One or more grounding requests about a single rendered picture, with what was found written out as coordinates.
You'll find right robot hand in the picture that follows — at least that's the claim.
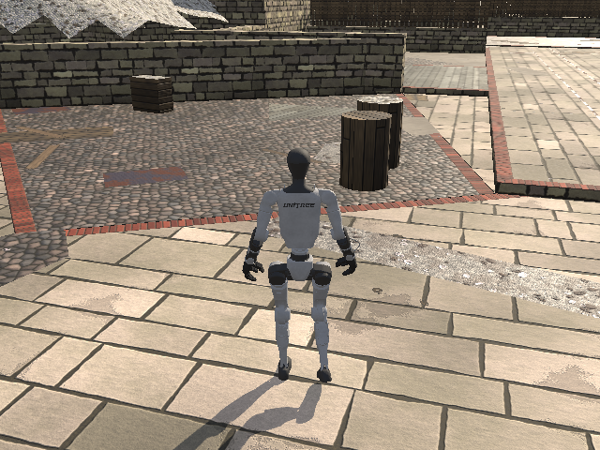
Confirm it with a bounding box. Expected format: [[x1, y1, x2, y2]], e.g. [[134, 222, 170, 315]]
[[336, 257, 357, 276]]

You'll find right robot upper arm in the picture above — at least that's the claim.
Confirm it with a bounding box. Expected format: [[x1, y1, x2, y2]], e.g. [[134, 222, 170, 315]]
[[319, 188, 346, 240]]

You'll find robot right forearm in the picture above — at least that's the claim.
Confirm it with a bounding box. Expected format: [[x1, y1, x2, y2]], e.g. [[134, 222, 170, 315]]
[[337, 226, 355, 261]]

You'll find robot left forearm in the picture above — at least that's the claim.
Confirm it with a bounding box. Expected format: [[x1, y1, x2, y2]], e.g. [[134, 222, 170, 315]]
[[245, 227, 263, 264]]

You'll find robot left foot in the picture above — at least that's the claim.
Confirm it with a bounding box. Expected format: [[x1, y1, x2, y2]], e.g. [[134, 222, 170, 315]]
[[278, 356, 292, 381]]

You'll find left robot hand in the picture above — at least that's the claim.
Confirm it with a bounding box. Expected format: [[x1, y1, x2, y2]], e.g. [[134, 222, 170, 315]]
[[242, 262, 264, 281]]

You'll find robot left shin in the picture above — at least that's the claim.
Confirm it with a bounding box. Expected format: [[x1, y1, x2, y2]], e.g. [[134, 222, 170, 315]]
[[275, 307, 290, 368]]

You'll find left robot upper arm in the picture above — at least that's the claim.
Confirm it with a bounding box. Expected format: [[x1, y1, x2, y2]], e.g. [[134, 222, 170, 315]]
[[253, 189, 279, 242]]

